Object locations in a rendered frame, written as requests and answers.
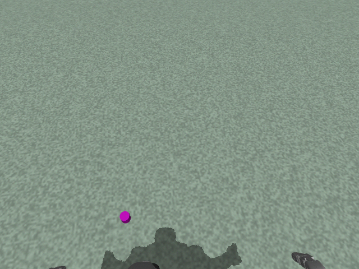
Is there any tin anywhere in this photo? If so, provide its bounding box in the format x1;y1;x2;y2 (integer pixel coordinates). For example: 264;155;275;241
119;211;131;223

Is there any right robot hand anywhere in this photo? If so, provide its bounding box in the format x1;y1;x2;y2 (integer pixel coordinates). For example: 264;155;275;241
292;252;325;269

